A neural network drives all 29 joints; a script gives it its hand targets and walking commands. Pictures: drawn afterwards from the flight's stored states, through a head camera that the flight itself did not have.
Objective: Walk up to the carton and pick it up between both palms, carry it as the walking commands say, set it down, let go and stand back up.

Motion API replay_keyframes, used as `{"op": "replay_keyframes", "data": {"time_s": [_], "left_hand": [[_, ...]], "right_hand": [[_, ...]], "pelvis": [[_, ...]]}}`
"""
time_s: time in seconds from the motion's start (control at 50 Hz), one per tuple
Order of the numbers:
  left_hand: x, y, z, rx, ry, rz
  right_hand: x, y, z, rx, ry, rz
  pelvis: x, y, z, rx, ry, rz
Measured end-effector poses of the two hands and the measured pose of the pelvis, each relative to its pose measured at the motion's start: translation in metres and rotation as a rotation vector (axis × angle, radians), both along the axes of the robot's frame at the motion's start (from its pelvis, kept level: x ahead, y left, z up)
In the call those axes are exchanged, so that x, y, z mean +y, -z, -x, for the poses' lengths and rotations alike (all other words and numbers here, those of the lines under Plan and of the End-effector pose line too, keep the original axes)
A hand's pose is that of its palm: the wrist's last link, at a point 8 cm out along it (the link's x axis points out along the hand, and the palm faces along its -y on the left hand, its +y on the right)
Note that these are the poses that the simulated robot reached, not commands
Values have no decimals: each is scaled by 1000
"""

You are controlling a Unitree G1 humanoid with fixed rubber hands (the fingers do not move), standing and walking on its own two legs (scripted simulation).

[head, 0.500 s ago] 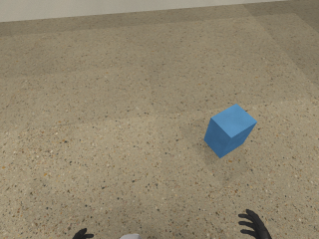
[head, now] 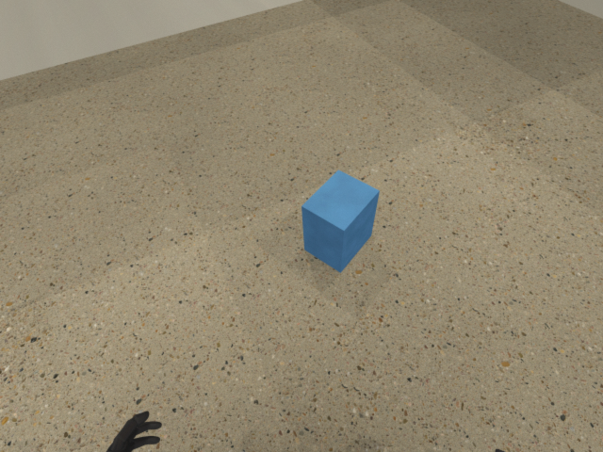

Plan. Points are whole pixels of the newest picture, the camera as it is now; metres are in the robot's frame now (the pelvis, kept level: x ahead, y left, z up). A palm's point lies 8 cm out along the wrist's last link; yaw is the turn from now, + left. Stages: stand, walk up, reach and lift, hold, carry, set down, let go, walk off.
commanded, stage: walk up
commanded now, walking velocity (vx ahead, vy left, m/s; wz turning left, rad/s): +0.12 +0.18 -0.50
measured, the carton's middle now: (339, 222) +0.94 -0.08 -0.63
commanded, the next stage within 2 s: none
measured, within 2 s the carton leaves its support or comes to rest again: neither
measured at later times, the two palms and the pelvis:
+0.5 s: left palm out of the picture +0.09 +0.35 -0.08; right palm out of the picture +0.15 -0.21 -0.11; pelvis +0.04 +0.06 +0.02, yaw -11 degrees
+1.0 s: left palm (121, 300) +0.38 +0.35 -0.12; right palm out of the picture +0.07 -0.07 -0.15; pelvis +0.17 +0.16 +0.00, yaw -24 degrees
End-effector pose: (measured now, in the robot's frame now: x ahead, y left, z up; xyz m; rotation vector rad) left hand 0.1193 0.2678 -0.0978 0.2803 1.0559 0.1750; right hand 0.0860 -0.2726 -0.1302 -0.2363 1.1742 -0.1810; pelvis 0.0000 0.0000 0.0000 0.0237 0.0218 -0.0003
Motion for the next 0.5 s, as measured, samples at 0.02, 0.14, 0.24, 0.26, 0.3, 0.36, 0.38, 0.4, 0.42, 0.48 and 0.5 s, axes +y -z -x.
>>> {"op": "replay_keyframes", "data": {"time_s": [0.02,0.14,0.24,0.26,0.3,0.36,0.38,0.4,0.42,0.48,0.5], "left_hand": [[-3,-3,3,16,11,-18],[11,-30,47,185,10,-137],[27,-45,59,234,8,-188],[29,-46,58,237,9,-192],[34,-46,56,241,12,-195],[43,-43,50,245,19,-187],[47,-40,47,248,21,-182],[51,-37,44,252,23,-177],[56,-34,42,256,25,-170],[75,-22,33,271,24,-147],[83,-17,29,277,24,-139]], "right_hand": [[-4,0,4,10,5,-5],[-13,-6,7,-4,24,-75],[-2,0,13,22,53,-121],[2,1,13,26,57,-129],[12,2,9,26,62,-141],[27,-1,-4,5,63,-148],[33,-3,-11,-7,61,-147],[38,-5,-19,-22,57,-143],[44,-8,-28,-40,53,-137],[59,-20,-58,-102,42,-108],[64,-25,-68,-123,41,-94]], "pelvis": [[-2,-3,1,5,8,-9],[-7,-20,-3,13,63,-60],[-2,-25,-11,11,98,-76],[0,-25,-12,12,104,-76],[5,-25,-16,14,116,-75],[16,-25,-22,21,135,-68],[21,-25,-24,24,142,-66],[25,-24,-26,28,150,-63],[31,-24,-29,32,157,-60],[49,-21,-38,43,180,-47],[56,-20,-42,47,188,-42]]}}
